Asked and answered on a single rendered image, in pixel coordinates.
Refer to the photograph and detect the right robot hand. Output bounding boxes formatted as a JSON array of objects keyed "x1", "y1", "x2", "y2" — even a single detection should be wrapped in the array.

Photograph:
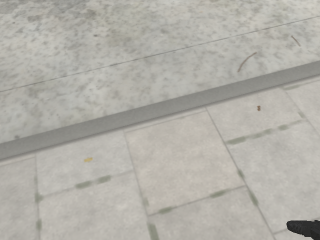
[{"x1": 286, "y1": 220, "x2": 320, "y2": 240}]

